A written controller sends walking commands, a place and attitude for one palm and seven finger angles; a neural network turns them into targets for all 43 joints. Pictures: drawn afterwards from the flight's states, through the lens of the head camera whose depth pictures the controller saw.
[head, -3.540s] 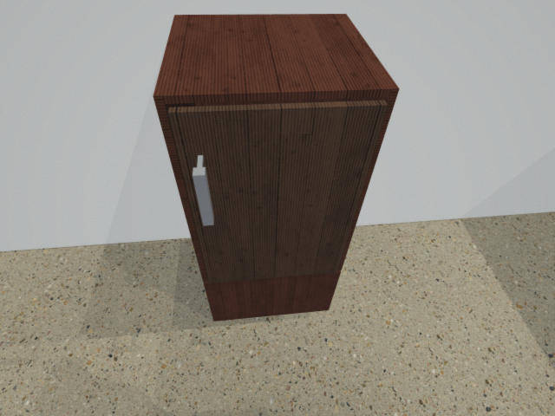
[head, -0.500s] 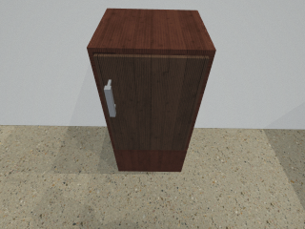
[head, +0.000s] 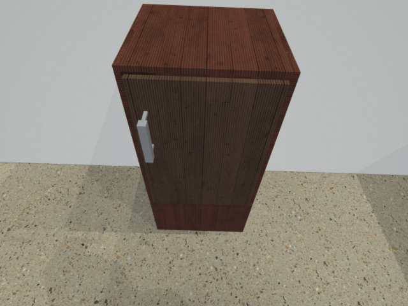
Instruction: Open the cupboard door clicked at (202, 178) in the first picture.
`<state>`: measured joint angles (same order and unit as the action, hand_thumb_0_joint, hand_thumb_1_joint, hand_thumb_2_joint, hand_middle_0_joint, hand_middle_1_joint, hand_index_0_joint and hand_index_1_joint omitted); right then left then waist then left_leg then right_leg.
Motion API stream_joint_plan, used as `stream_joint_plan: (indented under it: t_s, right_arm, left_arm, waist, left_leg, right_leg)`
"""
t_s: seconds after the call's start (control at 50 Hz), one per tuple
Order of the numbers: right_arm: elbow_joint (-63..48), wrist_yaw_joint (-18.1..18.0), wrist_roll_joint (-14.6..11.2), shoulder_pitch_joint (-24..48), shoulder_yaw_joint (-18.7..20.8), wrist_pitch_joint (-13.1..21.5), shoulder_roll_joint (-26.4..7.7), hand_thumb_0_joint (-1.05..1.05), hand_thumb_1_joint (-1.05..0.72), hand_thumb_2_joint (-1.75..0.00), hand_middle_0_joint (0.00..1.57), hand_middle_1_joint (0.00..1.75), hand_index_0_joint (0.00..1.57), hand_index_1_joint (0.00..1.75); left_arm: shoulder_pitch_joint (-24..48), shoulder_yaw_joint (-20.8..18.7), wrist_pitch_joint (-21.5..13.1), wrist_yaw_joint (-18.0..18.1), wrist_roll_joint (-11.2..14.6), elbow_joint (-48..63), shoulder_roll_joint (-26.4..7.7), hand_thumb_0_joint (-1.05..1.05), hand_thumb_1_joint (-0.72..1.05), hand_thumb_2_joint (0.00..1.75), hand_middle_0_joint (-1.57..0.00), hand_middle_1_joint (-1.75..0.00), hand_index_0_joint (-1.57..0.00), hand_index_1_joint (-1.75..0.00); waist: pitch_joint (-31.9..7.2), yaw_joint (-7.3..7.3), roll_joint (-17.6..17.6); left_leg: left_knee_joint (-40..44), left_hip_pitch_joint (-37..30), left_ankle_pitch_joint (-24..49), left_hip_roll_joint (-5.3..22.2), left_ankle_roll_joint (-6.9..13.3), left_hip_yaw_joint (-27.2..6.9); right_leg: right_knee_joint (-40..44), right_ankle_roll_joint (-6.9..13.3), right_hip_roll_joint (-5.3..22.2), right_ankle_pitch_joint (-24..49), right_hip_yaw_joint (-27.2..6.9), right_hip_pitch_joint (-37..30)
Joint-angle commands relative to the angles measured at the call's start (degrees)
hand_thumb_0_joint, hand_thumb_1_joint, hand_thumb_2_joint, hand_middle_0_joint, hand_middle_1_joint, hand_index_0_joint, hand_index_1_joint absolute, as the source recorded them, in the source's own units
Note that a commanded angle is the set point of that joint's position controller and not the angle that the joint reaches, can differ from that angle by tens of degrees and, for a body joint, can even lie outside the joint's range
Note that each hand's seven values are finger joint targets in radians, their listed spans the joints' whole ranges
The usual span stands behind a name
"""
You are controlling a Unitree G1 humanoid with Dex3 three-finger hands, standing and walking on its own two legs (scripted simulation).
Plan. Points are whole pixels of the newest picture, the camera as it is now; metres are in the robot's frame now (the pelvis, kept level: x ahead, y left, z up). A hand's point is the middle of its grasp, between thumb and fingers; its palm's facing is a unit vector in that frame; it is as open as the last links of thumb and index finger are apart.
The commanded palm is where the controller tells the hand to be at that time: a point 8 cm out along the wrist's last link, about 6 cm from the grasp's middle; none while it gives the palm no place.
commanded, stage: raise the hand with hooked fingers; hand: left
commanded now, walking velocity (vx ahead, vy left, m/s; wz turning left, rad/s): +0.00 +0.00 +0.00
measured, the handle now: (147, 137) +0.54 +0.20 -0.03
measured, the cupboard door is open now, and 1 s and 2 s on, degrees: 0 0 0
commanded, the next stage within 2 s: none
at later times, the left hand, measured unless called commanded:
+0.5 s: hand (130, 286) +0.17 +0.16 -0.07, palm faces +0.04 -1.00 +0.04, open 8.4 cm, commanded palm +0.14 +0.24 -0.06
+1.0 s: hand (94, 266) +0.19 +0.23 -0.03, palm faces +0.14 -0.99 -0.05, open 11.4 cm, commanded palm +0.17 +0.27 -0.04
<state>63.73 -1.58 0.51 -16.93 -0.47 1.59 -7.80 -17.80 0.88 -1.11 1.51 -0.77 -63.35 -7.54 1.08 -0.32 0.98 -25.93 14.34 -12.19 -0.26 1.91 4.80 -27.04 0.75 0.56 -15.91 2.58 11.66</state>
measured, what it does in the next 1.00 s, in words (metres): lowers itself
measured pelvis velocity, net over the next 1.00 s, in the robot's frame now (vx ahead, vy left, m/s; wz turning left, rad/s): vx -0.03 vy -0.01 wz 0.01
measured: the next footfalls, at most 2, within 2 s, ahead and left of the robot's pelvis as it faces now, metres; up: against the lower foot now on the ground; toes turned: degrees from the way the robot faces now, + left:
none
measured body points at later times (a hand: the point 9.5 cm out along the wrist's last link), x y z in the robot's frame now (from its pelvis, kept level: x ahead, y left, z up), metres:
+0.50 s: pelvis +0.01 -0.02 -0.07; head +0.05 +0.00 +0.38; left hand +0.16 +0.21 -0.06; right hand +0.25 -0.27 -0.09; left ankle +0.02 +0.10 -0.74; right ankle -0.02 -0.11 -0.74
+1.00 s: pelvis -0.03 -0.01 -0.08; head +0.02 +0.00 +0.37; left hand +0.18 +0.28 -0.03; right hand +0.09 -0.26 -0.18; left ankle +0.02 +0.10 -0.74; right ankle -0.02 -0.11 -0.74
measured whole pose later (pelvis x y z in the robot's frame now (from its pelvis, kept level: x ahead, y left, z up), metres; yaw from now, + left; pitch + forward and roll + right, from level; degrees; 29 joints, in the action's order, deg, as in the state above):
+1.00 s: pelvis -0.03 -0.01 -0.08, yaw +1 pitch +14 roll -2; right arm 34.3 -3.9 -2.0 -18.5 0.5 10.1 -12.6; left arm -19.4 -17.9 -21.4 -15.9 19.3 -5.7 -15.3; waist -8.3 1.5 -1.6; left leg -62.7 51.6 -25.2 2.9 1.0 1.4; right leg -61.4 2.3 -0.7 -28.9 5.7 46.7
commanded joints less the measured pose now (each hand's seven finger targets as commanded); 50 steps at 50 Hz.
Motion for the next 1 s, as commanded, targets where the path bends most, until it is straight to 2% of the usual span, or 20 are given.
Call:
stream_joint_plan:
  t_s: [0.0, 0.06, 0.08, 0.1, 0.12, 0.14, 0.16, 0.22, 0.28, 0.32, 0.34, 0.4, 0.44, 0.5, 0.58, 0.64, 0.74, 0.8, 0.9, 0.98]
  right_arm:
    - [-1.37, -0.31, 0.10, -2.78, 0.82, 1.08, -5.20, 0.00, -0.90, -0.90, 0.20, 0.30, 0.20, 0.30]
    - [-1.08, -0.39, 0.10, -2.25, 0.76, 1.03, -5.48, 0.00, -0.90, -0.90, 0.20, 0.30, 0.20, 0.30]
    - [-5.22, 0.26, -0.64, 3.95, 1.19, 0.51, -7.82, 0.00, -0.90, -0.90, 0.20, 0.30, 0.20, 0.30]
    - [-26.13, -2.16, -3.08, 1.07, 2.65, 8.62, -17.62, 0.00, -0.90, -0.90, 0.20, 0.30, 0.20, 0.30]
    - [-21.93, -4.10, -2.75, 5.87, 0.49, 14.14, -11.86, 0.00, -0.90, -0.90, 0.20, 0.30, 0.20, 0.30]
    - [-18.70, -4.23, -2.48, 5.47, 1.77, 15.51, -12.00, 0.00, -0.90, -0.90, 0.20, 0.30, 0.20, 0.30]
    - [-18.29, -3.51, -3.47, 4.05, 1.99, 15.25, -9.38, 0.00, -0.90, -0.90, 0.20, 0.30, 0.20, 0.30]
    - [-24.93, -3.02, -1.96, 5.47, 4.02, 16.02, -14.24, 0.00, -0.90, -0.90, 0.20, 0.30, 0.20, 0.30]
    - [-29.38, -1.09, -0.77, 7.96, 5.62, 15.30, -13.27, 0.00, -0.90, -0.90, 0.20, 0.30, 0.20, 0.30]
    - [-32.36, 0.43, -0.63, 10.13, 6.70, 14.72, -13.01, 0.00, -0.90, -0.90, 0.20, 0.30, 0.20, 0.30]
    - [-33.42, 1.39, -1.04, 10.04, 7.29, 14.32, -12.93, 0.00, -0.90, -0.90, 0.20, 0.30, 0.20, 0.30]
    - [-37.41, 2.11, -1.00, 11.75, 7.67, 13.51, -12.55, 0.00, -0.90, -0.90, 0.20, 0.30, 0.20, 0.30]
    - [-39.31, 1.70, -0.59, 11.68, 7.63, 12.33, -12.41, 0.00, -0.90, -0.90, 0.20, 0.30, 0.20, 0.30]
    - [-40.60, 0.98, -0.26, 9.63, 6.73, 12.11, -10.86, 0.00, -0.90, -0.90, 0.20, 0.30, 0.20, 0.30]
    - [-38.02, -0.99, -0.15, 7.56, 5.45, 13.26, -11.97, 0.00, -0.90, -0.90, 0.20, 0.30, 0.20, 0.30]
    - [-37.31, -2.17, -1.27, 7.27, 4.49, 14.72, -13.71, 0.00, -0.90, -0.90, 0.20, 0.30, 0.20, 0.30]
    - [-39.95, -3.49, -3.70, 9.29, 4.19, 12.94, -14.13, 0.00, -0.90, -0.90, 0.20, 0.30, 0.20, 0.30]
    - [-42.77, -3.27, -3.56, 10.01, 3.70, 11.22, -12.11, 0.00, -0.90, -0.90, 0.20, 0.30, 0.20, 0.30]
    - [-39.93, -2.76, -2.40, 8.23, 3.80, 11.76, -10.89, 0.00, -0.90, -0.90, 0.20, 0.30, 0.20, 0.30]
    - [-38.01, -2.52, -2.25, 5.31, 3.82, 13.18, -13.61, 0.00, -0.90, -0.90, 0.20, 0.30, 0.20, 0.30]
  left_arm:
    - [-3.49, -1.33, -0.91, 0.71, -0.18, 1.57, -5.67, 0.00, 0.90, 0.90, -0.20, -0.30, -0.20, -0.30]
    - [-3.01, -1.40, -0.77, 0.71, -0.20, 1.41, -6.13, 0.00, 0.90, 0.90, -0.20, -0.30, -0.20, -0.30]
    - [-7.71, -1.12, -0.93, 2.82, -0.48, -0.30, -7.09, 0.00, 0.90, 0.90, -0.20, -0.30, -0.20, -0.30]
    - [34.65, -6.32, -12.73, 2.89, 11.61, 90.30, -19.37, 0.00, 0.88, 0.89, -0.20, -0.32, -0.20, -0.32]
    - [11.69, -7.23, -10.02, 5.53, 6.95, 76.78, -15.93, 0.00, 0.85, 0.88, -0.20, -0.33, -0.20, -0.33]
    - [7.37, -5.05, -7.05, 8.06, 7.38, 69.04, -11.51, 0.00, 0.83, 0.87, -0.21, -0.34, -0.21, -0.34]
    - [-9.22, 2.88, -1.61, 7.71, 7.89, 55.49, 2.29, 0.00, 0.81, 0.86, -0.21, -0.36, -0.21, -0.36]
    - [-1.83, -1.15, -8.20, 4.33, 9.07, 61.39, -2.31, 0.00, 0.74, 0.83, -0.21, -0.40, -0.21, -0.40]
    - [-21.47, -5.04, -17.24, -3.20, 11.12, 50.27, 0.82, 0.00, 0.67, 0.80, -0.22, -0.45, -0.22, -0.45]
    - [-27.68, -8.78, -24.73, -10.49, 13.51, 51.93, -1.25, 0.00, 0.62, 0.78, -0.22, -0.48, -0.22, -0.48]
    - [-30.10, -12.88, -27.85, -13.96, 14.16, 50.73, -4.24, 0.00, 0.60, 0.77, -0.22, -0.50, -0.22, -0.50]
    - [-23.72, -18.40, -34.69, -20.81, 15.12, 55.52, -10.35, 0.00, 0.53, 0.74, -0.23, -0.54, -0.23, -0.54]
    - [-18.02, -20.91, -35.42, -20.23, 15.50, 63.58, -13.80, 0.00, 0.48, 0.72, -0.23, -0.57, -0.23, -0.57]
    - [-6.25, -18.96, -38.46, -17.90, 17.62, 76.61, -11.65, 0.00, 0.41, 0.69, -0.24, -0.62, -0.24, -0.62]
    - [3.82, -12.74, -42.43, -20.42, 18.73, 82.43, -9.94, 0.00, 0.32, 0.65, -0.24, -0.68, -0.24, -0.68]
    - [6.01, -10.75, -38.98, -26.25, 20.28, 75.93, -11.25, 0.00, 0.25, 0.62, -0.25, -0.72, -0.25, -0.72]
    - [-1.24, -21.08, -20.40, -29.98, 21.92, 61.96, -19.45, 0.00, 0.13, 0.57, -0.25, -0.80, -0.25, -0.80]
    - [-3.45, -26.44, -14.80, -25.37, 23.81, 68.18, -20.39, 0.00, 0.06, 0.54, -0.26, -0.84, -0.26, -0.84]
    - [-0.37, -25.70, -22.65, -15.80, 21.76, 69.72, -16.86, 0.00, -0.06, 0.49, -0.27, -0.92, -0.27, -0.92]
    - [6.00, -18.83, -28.77, -18.03, 18.65, 63.23, -15.52, 0.00, -0.15, 0.45, -0.27, -0.98, -0.27, -0.98]
  waist:
    - [0.23, 0.15, -1.06]
    - [0.70, 0.04, -1.78]
    - [3.02, -2.26, 0.79]
    - [-25.57, 7.12, -9.21]
    - [-24.89, 0.24, -17.25]
    - [-18.58, 1.25, -13.17]
    - [-8.84, 2.28, -7.82]
    - [0.81, 4.65, 5.55]
    - [-2.79, -1.45, 16.32]
    - [-8.98, -4.16, 16.41]
    - [-11.15, -5.65, 11.00]
    - [-17.75, -5.04, 2.34]
    - [-20.23, -5.20, -6.11]
    - [-23.88, -1.49, -11.36]
    - [-22.66, 4.36, -8.20]
    - [-19.98, 6.00, -5.38]
    - [-23.26, -0.34, -0.08]
    - [-26.82, -3.21, -0.07]
    - [-18.82, -1.50, -0.66]
    - [-13.80, 2.79, -0.43]
  left_leg:
    - [4.36, -3.29, 9.50, 6.76, 0.94, -6.95]
    - [4.38, -3.51, 10.38, 6.76, 0.90, -6.68]
    - [-5.84, 0.41, 6.62, 7.28, -1.02, -5.33]
    - [0.47, -15.61, 11.48, 0.04, 0.31, -4.66]
    - [1.45, -18.95, 18.64, 2.23, 0.19, -4.08]
    - [1.28, -12.05, 15.93, 2.91, -1.80, -4.83]
    - [1.39, -6.99, 11.55, 3.58, -0.83, -5.89]
    - [-6.19, 3.42, 4.05, 1.53, -0.20, -7.20]
    - [-14.73, 14.61, 6.30, 0.58, -1.66, -6.01]
    - [-19.22, 19.59, 8.46, -0.33, -2.55, -4.82]
    - [-20.91, 20.41, 10.68, -0.92, -3.09, -4.45]
    - [-27.25, 24.12, 10.79, -1.29, -2.74, -2.89]
    - [-29.51, 24.67, 9.19, -1.16, -2.24, -2.33]
    - [-33.92, 23.03, 7.44, -0.16, -1.01, -4.04]
    - [-40.03, 27.59, 1.33, 1.36, 0.03, -6.34]
    - [-41.88, 32.16, -3.04, 1.80, 0.46, -7.03]
    - [-36.94, 35.33, -5.10, 0.62, 0.40, -6.20]
    - [-32.84, 31.54, -2.32, 0.23, 0.07, -5.95]
    - [-29.73, 31.13, -4.79, 1.25, -0.58, -6.56]
    - [-30.16, 32.71, -12.38, 1.16, -0.04, -6.97]
  right_leg:
    - [4.33, 1.51, 5.34, 9.49, -5.39, 0.72]
    - [4.28, 1.47, 5.37, 10.28, -5.40, 0.30]
    - [7.72, 0.36, 7.84, 17.39, -8.39, 1.73]
    - [0.45, 1.41, 1.71, 17.80, -2.70, -1.70]
    - [-2.64, 2.42, -0.28, 10.56, -1.07, -0.55]
    - [-3.31, 1.68, -0.11, 4.51, 1.06, 1.98]
    - [-2.78, 1.03, 0.04, 3.20, 2.34, 7.01]
    - [-3.09, 0.04, -0.25, 2.43, 3.57, 16.10]
    - [-12.50, 0.11, -0.92, 6.65, 4.39, 20.79]
    - [-18.59, -0.11, -0.38, 16.33, 3.12, 18.68]
    - [-21.32, 0.25, 0.12, 21.20, 2.01, 17.05]
    - [-27.41, 0.26, 0.79, 25.22, -0.63, 18.81]
    - [-29.23, 0.82, 0.17, 19.75, -2.03, 21.85]
    - [-30.03, 0.75, -0.70, 12.97, -3.00, 27.95]
    - [-29.77, 0.29, -1.28, 5.21, -5.20, 35.57]
    - [-28.40, 0.07, -1.63, -0.25, -6.47, 36.94]
    - [-22.23, -1.24, 0.04, -7.26, -9.32, 26.11]
    - [-21.11, -2.31, 1.46, -2.63, -8.33, 19.59]
    - [-22.34, -0.92, -0.48, -7.87, -3.90, 27.72]
    - [-22.45, -0.27, -1.23, -18.61, -3.21, 36.38]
